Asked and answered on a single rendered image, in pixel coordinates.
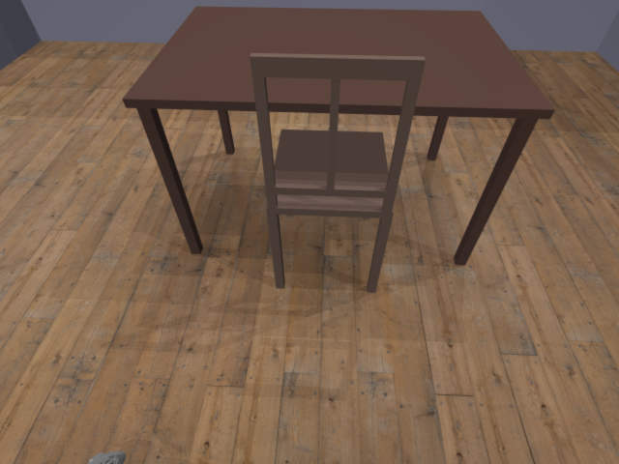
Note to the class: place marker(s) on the table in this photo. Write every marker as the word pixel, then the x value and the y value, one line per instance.
pixel 469 72

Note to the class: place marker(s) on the chair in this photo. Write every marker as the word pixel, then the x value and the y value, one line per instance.
pixel 332 173

